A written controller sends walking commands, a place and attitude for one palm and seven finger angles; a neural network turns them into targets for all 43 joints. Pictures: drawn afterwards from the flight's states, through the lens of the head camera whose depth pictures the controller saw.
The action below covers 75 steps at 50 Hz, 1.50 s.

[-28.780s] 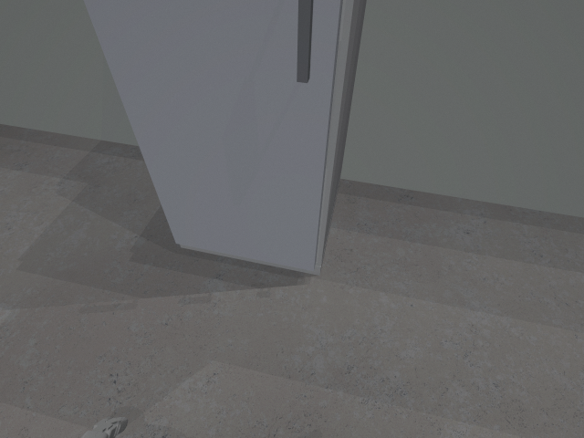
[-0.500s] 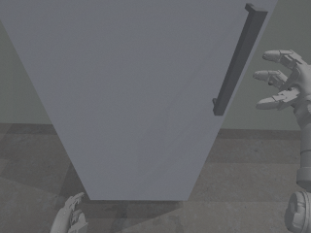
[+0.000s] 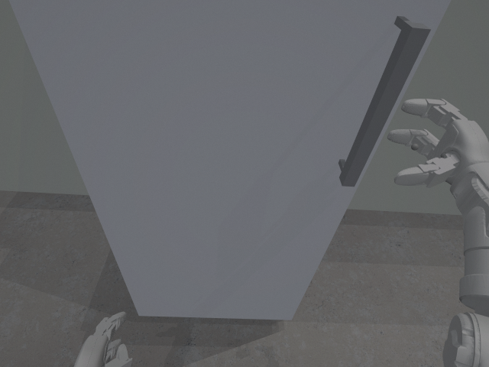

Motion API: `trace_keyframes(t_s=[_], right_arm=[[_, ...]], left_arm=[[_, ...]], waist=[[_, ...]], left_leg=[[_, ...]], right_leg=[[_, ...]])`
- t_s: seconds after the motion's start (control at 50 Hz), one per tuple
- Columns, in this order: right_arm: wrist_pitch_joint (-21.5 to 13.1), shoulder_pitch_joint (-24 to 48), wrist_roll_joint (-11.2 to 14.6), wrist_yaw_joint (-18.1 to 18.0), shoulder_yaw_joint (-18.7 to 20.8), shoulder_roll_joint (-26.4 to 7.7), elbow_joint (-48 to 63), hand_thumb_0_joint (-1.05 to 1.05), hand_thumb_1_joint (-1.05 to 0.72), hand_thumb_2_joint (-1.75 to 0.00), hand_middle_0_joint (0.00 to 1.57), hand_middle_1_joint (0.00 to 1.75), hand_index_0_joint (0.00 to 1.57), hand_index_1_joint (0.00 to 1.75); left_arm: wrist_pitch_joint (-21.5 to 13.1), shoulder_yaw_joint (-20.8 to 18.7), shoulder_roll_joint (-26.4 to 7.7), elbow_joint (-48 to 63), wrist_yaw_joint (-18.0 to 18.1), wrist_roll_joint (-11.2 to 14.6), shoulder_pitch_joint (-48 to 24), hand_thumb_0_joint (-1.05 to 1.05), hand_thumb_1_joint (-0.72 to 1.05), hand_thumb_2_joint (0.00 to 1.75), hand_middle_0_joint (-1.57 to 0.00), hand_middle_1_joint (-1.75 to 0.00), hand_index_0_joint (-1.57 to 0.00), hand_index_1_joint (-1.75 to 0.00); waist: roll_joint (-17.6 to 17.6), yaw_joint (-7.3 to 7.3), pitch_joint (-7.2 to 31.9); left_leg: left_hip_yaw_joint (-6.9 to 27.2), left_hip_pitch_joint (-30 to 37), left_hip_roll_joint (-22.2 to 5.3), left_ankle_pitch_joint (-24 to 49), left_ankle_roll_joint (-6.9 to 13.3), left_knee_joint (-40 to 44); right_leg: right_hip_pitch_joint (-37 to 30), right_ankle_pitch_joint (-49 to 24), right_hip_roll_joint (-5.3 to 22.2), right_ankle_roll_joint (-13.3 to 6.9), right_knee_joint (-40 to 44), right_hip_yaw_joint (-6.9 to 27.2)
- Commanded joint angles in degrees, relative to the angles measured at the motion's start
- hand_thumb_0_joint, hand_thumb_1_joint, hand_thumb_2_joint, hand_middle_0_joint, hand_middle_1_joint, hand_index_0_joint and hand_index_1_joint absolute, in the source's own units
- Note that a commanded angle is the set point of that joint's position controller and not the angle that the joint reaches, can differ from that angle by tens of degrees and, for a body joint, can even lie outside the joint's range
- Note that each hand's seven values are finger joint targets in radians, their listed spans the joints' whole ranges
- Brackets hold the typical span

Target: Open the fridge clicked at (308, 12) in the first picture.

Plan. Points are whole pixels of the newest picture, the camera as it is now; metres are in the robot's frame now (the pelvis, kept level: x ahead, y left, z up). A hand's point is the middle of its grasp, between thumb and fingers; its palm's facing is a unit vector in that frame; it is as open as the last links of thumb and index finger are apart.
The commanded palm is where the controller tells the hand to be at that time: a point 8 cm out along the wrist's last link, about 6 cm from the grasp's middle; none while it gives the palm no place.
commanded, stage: move the hooked fingers beside the handle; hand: right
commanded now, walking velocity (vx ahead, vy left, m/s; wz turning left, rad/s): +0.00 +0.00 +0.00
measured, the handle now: (370, 112) +0.45 -0.14 +0.25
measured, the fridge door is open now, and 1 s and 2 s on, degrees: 0 0 0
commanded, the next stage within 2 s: feel for the door with the fingertips in 0.96 s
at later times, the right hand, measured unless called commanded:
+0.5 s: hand (415, 147) +0.40 -0.20 +0.23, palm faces -0.01 +1.00 -0.04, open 14.0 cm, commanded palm +0.37 -0.26 +0.25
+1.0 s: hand (420, 132) +0.40 -0.20 +0.25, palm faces -0.04 +1.00 -0.04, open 14.0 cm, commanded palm +0.38 -0.26 +0.24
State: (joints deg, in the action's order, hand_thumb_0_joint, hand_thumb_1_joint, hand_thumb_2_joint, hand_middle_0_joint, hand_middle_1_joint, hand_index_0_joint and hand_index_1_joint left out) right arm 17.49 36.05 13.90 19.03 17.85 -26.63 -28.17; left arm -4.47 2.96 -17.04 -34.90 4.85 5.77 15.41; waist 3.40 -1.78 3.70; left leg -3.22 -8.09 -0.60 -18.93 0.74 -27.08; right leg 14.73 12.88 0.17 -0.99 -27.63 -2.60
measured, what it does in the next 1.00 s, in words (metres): stands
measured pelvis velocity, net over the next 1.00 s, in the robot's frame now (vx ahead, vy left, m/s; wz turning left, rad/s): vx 0.00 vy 0.00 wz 0.00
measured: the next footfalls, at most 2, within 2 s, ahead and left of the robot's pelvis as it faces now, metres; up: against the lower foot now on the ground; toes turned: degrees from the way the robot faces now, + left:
none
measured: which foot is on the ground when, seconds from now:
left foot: down 0.00-1.00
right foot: down 0.00-1.00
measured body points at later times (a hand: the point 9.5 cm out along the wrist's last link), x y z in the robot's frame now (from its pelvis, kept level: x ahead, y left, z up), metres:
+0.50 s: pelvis +0.00 +0.01 +0.00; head -0.02 +0.03 +0.45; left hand +0.13 +0.27 -0.09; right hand +0.40 -0.26 +0.23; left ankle -0.05 +0.11 -0.74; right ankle +0.02 -0.11 -0.74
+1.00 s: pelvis +0.00 +0.00 +0.00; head -0.01 +0.01 +0.45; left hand +0.16 +0.25 -0.08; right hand +0.40 -0.26 +0.25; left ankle -0.05 +0.11 -0.74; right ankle +0.02 -0.11 -0.74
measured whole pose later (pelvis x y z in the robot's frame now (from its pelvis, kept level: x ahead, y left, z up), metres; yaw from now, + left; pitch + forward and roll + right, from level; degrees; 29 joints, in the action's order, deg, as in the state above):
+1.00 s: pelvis +0.00 +0.00 +0.00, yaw +0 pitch +0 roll +0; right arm 13.8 38.7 12.6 17.7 18.6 -26.5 -27.0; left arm -6.1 3.9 -15.6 -34.8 5.1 5.2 14.0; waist 1.7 -1.7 3.0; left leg -3.2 -7.7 -0.4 -19.2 0.9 -26.9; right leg 14.6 13.5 0.4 -0.8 -28.1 -2.4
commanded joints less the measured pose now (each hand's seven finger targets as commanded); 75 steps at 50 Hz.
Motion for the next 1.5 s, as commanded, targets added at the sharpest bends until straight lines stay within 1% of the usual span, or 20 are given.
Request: trace_keyframes(t_s=[0.0,0.08,0.14,0.2,0.32,0.4,0.48,0.58,0.68,0.72,0.84,0.92,0.98,1.0,1.06,1.1,1.22,1.26,1.4,1.48], right_arm=[[-6.2,27.2,1.1,-1.7,7.9,-20.0,16.4,0.0,0.5,-0.3,0.3,1.2,0.3,1.2],[-8.3,33.7,-0.8,-2.4,6.3,-20.1,16.1,0.0,0.5,-0.3,0.3,1.2,0.3,1.2],[-7.8,35.2,-0.9,-1.2,2.3,-16.3,14.8,0.0,0.5,-0.3,0.3,1.2,0.3,1.2],[-5.5,30.5,0.4,0.9,-1.2,-11.2,7.0,0.0,0.5,-0.3,0.3,1.2,0.3,1.2],[-3.7,25.6,1.0,1.1,4.1,-16.8,0.6,0.0,0.5,-0.3,0.3,1.2,0.3,1.2],[-8.7,30.5,0.0,-0.8,8.0,-22.6,9.8,0.0,0.5,-0.3,0.3,1.2,0.3,1.2],[-12.0,34.9,-0.8,-0.7,7.5,-22.0,16.0,0.0,0.5,-0.3,0.3,1.2,0.3,1.2],[-6.8,27.2,0.2,2.2,4.7,-17.8,6.6,0.0,0.5,-0.3,0.3,1.2,0.3,1.2],[-2.5,22.6,1.1,3.4,1.3,-13.4,3.7,0.0,0.5,-0.3,0.3,1.2,0.3,1.2],[-3.9,25.1,1.3,2.7,2.4,-15.0,7.7,0.0,0.5,-0.3,0.3,1.2,0.3,1.2],[-10.1,35.6,0.7,-1.5,6.4,-19.3,20.8,0.0,0.5,-0.3,0.3,1.2,0.3,1.2],[-7.5,30.2,-0.6,-2.2,5.8,-17.8,13.5,0.0,0.5,-0.3,0.3,1.2,0.3,1.2],[-2.8,24.0,-1.0,-1.2,4.4,-16.3,4.4,0.0,0.5,-0.3,0.3,1.2,0.3,1.2],[-2.0,21.1,-0.8,-0.7,4.5,-15.9,2.9,0.0,0.5,-0.3,0.3,1.2,0.3,1.2],[-1.4,20.1,0.0,0.8,3.8,-15.3,8.0,0.0,0.5,-0.3,0.3,1.2,0.3,1.2],[-3.2,22.9,1.4,1.3,0.2,-11.0,12.7,0.0,0.5,-0.3,0.3,1.2,0.3,1.2],[-7.9,34.0,1.7,-1.9,2.3,-12.9,25.5,0.0,0.5,-0.3,0.3,1.2,0.3,1.2],[-6.9,30.7,1.1,-3.4,2.2,-11.5,23.3,0.0,0.5,-0.3,0.3,1.2,0.3,1.2],[-0.9,23.3,0.0,-5.5,1.5,-10.1,12.8,0.0,0.5,-0.3,0.3,1.2,0.3,1.2],[-1.9,29.8,0.0,-5.4,0.9,-10.9,13.9,0.0,0.5,-0.3,0.3,1.2,0.3,1.2]], left_arm=[[-3.3,-2.9,-6.9,9.3,0.7,0.1,-7.4,0.0,0.9,0.9,-0.2,-0.3,-0.2,-0.3],[-3.9,-2.3,-6.5,8.2,1.3,0.0,-7.0,0.0,0.9,0.9,-0.2,-0.3,-0.2,-0.3],[-4.4,-2.3,-6.4,7.7,1.4,0.1,-6.7,0.0,0.9,0.9,-0.2,-0.3,-0.2,-0.3],[-4.5,-2.7,-6.8,7.0,1.3,0.5,-5.9,0.0,0.9,0.9,-0.2,-0.3,-0.2,-0.3],[-3.2,-3.0,-7.9,7.5,0.7,0.6,-5.2,0.0,0.9,0.9,-0.2,-0.3,-0.2,-0.3],[-3.3,-3.0,-7.4,8.9,0.7,0.2,-5.7,0.0,0.9,0.9,-0.2,-0.3,-0.2,-0.3],[-4.2,-2.6,-6.6,9.2,0.9,-0.1,-6.1,0.0,0.9,0.9,-0.2,-0.3,-0.2,-0.3],[-4.2,-2.9,-7.4,8.1,0.9,0.5,-5.4,0.0,0.9,0.9,-0.2,-0.3,-0.2,-0.3],[-3.2,-3.4,-7.8,8.8,0.4,0.8,-5.3,0.0,0.9,0.9,-0.2,-0.3,-0.2,-0.3],[-3.2,-3.5,-7.9,9.1,0.4,0.7,-5.5,0.0,0.9,0.9,-0.2,-0.3,-0.2,-0.3],[-4.8,-2.8,-6.7,8.8,0.9,-0.4,-6.0,0.0,0.9,0.9,-0.2,-0.3,-0.2,-0.3],[-4.5,-2.5,-6.6,7.6,0.7,-0.4,-5.8,0.0,0.9,0.9,-0.2,-0.3,-0.2,-0.3],[-3.4,-2.8,-7.1,7.7,0.5,0.1,-5.4,0.0,0.9,0.9,-0.2,-0.3,-0.2,-0.3],[-2.9,-3.1,-7.4,7.8,0.3,0.2,-5.0,0.0,0.9,0.9,-0.2,-0.3,-0.2,-0.3],[-2.3,-3.2,-7.3,10.2,0.0,0.5,-6.5,0.0,0.9,0.9,-0.2,-0.3,-0.2,-0.3],[-2.6,-3.1,-6.7,10.6,0.1,0.5,-7.2,0.0,0.9,0.9,-0.2,-0.3,-0.2,-0.3],[-4.2,-2.6,-6.1,8.9,0.7,-0.3,-7.5,0.0,0.9,0.9,-0.2,-0.3,-0.2,-0.3],[-4.5,-2.4,-5.7,8.3,0.6,-0.4,-7.5,0.0,0.9,0.9,-0.2,-0.3,-0.2,-0.3],[-2.7,-2.8,-6.2,7.7,0.2,-0.1,-8.0,0.0,0.9,0.9,-0.2,-0.3,-0.2,-0.3],[-2.5,-2.6,-6.1,8.2,0.5,-0.1,-8.4,0.0,0.9,0.9,-0.2,-0.3,-0.2,-0.3]], waist=[[-5.2,1.09,13.2],[1.8,-0.2,12.6],[5.2,-1.06,13.5],[0.3,-1.44,11.3],[-7.8,0.52,10.0],[-4.6,1.05,15.0],[2.9,0.38,18.3],[1.0,0.0,11.5],[-4.4,-0.24,8.3],[-5.0,-0.19,10.3],[0.9,-0.08,19.6],[2.3,0.59,15.5],[-1.1,0.67,9.6],[-3.7,0.97,10.0],[-4.3,1.21,12.2],[-5.4,0.04,13.0],[2.6,-0.39,18.5],[4.0,0.16,16.1],[-3.4,1.19,11.8],[-4.4,0.05,11.9]], left_leg=[[1.7,-4.1,0.0,21.9,0.2,4.3],[2.0,-5.8,0.1,18.4,0.7,4.6],[1.9,-6.5,0.1,19.1,1.0,4.8],[1.4,-7.2,0.2,20.2,0.8,4.9],[1.7,-6.1,-0.1,19.6,0.0,4.5],[2.4,-2.6,-0.5,23.0,0.0,3.7],[2.3,-2.8,0.0,23.9,0.7,3.1],[1.9,-5.7,0.0,23.5,0.5,4.0],[1.0,-8.3,0.1,21.0,0.2,3.9],[1.2,-7.5,0.3,21.0,0.3,3.9],[1.3,-5.2,0.6,22.0,0.9,2.9],[1.1,-4.9,0.3,23.0,1.2,3.1],[1.0,-6.3,0.0,21.9,0.8,3.6],[0.8,-5.0,0.0,23.5,0.7,3.6],[0.9,-4.4,-0.1,26.1,0.6,2.8],[0.7,-5.0,0.0,25.7,0.6,2.9],[0.9,-6.1,0.6,22.8,1.0,2.9],[0.6,-7.1,0.5,20.8,1.2,3.0],[0.8,-5.1,0.2,20.0,0.8,3.9],[1.2,-5.7,0.0,19.2,0.5,3.9]], right_leg=[[-13.5,-13.1,0.0,-2.8,0.4,3.6],[-15.5,-11.4,-0.1,-2.6,0.8,3.8],[-17.5,-11.9,-0.2,-2.4,0.5,3.8],[-15.6,-11.5,-0.2,-2.5,0.1,4.1],[-9.6,-9.3,-0.6,-2.6,0.7,3.9],[-11.6,-12.6,-0.6,-2.9,0.0,3.4],[-17.1,-15.4,-0.4,-2.9,-0.3,3.6],[-13.8,-13.1,-0.4,-2.7,-0.2,3.4],[-10.8,-10.9,-0.3,-2.5,-0.2,3.9],[-11.8,-11.8,-0.2,-2.7,-0.2,4.1],[-19.9,-16.8,0.0,-2.6,-0.5,4.9],[-17.3,-17.3,0.2,-2.1,0.1,4.5],[-12.0,-13.7,0.2,-2.0,0.6,4.2],[-11.5,-14.6,0.2,-2.1,0.3,3.8],[-12.1,-16.4,0.1,-2.3,-0.3,3.7],[-13.7,-16.6,0.1,-2.6,-0.9,3.9],[-20.5,-17.7,0.0,-2.4,-0.8,4.7],[-19.7,-16.8,0.2,-1.9,-0.3,5.2],[-13.1,-12.8,0.2,-2.1,0.7,4.2],[-13.0,-11.1,0.2,-2.3,0.8,3.9]])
